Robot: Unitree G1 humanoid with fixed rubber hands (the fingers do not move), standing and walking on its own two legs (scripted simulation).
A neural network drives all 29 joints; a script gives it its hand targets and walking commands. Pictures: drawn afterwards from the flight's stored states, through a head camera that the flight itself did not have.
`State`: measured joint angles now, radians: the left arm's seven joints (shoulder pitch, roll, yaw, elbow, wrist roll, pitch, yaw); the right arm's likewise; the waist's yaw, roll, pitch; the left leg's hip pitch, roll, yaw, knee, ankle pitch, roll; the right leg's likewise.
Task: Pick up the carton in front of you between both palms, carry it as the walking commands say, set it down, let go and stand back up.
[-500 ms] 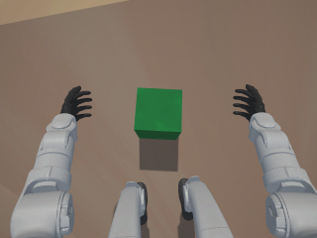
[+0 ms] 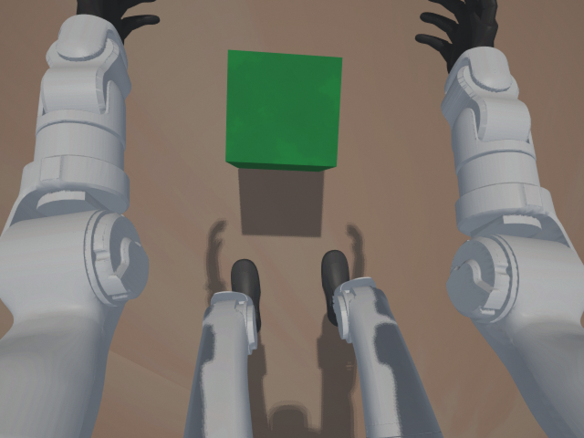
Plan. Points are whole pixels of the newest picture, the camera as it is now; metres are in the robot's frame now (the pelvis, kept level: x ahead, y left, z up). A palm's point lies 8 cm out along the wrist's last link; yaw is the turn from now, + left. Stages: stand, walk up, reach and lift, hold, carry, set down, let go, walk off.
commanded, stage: reach and lift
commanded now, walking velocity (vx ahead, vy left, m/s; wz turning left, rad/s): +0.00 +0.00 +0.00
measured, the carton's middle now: (281, 121) +0.53 -0.02 -0.53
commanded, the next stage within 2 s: none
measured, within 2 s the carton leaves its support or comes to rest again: leaves its support in 1.70 s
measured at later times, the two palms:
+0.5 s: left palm (172, 102) +0.55 +0.17 -0.36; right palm (395, 112) +0.50 -0.21 -0.36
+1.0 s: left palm (189, 112) +0.55 +0.17 -0.46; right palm (367, 113) +0.52 -0.19 -0.46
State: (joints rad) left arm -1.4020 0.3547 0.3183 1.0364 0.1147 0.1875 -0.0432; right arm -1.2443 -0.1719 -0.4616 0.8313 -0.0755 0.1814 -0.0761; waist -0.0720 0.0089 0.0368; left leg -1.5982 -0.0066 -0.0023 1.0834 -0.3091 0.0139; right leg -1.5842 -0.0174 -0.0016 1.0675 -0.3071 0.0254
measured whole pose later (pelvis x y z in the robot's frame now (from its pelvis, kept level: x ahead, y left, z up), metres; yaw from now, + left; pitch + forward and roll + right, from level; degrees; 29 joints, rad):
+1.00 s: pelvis -0.04 +0.00 -0.28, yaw -2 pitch +35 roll -2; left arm -1.69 0.49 -0.04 1.24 -0.24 0.09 0.07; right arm -1.61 -0.34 -0.15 1.15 0.23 0.08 -0.15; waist -0.03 -0.02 0.49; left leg -2.23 -0.02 -0.04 2.24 -0.62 -0.01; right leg -2.22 0.04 0.02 2.21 -0.61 0.06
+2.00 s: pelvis -0.05 -0.02 -0.22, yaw +1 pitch +41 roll -1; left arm -1.30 0.15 0.39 0.86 0.15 0.37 0.03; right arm -1.24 -0.05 -0.50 0.78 -0.15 0.35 -0.11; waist -0.01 -0.01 0.02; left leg -2.17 -0.07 -0.07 1.99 -0.54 -0.05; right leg -2.15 0.07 0.05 1.99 -0.56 0.06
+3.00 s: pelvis +0.01 -0.02 +0.02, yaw +2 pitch +26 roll +0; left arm -0.61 -0.11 0.39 0.56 0.25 0.41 0.00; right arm -0.60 0.13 -0.43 0.55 -0.24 0.40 -0.03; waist -0.01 -0.01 -0.19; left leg -1.18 -0.04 -0.07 1.13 -0.41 -0.02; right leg -1.17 0.04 0.07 1.13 -0.42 0.03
